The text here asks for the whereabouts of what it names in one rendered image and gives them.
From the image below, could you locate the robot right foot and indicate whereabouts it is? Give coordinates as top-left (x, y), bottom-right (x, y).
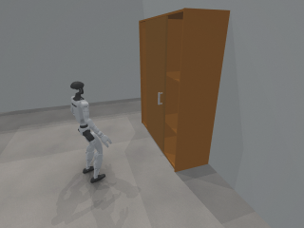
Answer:
top-left (90, 174), bottom-right (105, 183)

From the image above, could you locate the right robot thigh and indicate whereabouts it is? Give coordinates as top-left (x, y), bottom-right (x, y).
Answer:
top-left (85, 130), bottom-right (103, 159)

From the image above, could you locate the wardrobe door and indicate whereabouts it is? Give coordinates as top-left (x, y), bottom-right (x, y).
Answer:
top-left (142, 22), bottom-right (147, 124)
top-left (145, 16), bottom-right (168, 152)

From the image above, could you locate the right robot hand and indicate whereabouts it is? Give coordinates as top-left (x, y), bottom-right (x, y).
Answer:
top-left (100, 135), bottom-right (112, 148)

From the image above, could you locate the robot right forearm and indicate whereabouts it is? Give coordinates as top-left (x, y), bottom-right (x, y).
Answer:
top-left (86, 119), bottom-right (104, 138)

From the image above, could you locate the robot left upper arm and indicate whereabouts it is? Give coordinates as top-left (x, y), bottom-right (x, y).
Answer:
top-left (70, 96), bottom-right (74, 114)

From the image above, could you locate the robot right upper arm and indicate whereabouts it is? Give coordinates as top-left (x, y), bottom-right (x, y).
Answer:
top-left (80, 101), bottom-right (90, 124)

